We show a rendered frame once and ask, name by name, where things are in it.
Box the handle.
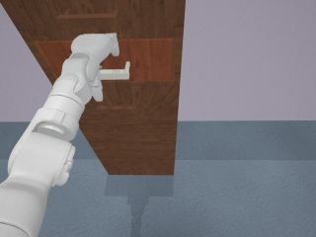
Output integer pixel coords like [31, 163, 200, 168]
[97, 105, 136, 114]
[99, 61, 130, 80]
[56, 13, 119, 28]

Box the robot left hand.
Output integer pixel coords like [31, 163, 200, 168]
[71, 33, 119, 102]

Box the cabinet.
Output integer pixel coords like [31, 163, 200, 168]
[0, 0, 186, 176]

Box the left robot forearm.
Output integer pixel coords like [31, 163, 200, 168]
[7, 49, 100, 175]

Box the robot left upper arm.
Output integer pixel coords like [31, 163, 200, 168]
[0, 131, 76, 237]

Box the drawer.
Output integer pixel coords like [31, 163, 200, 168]
[35, 38, 174, 82]

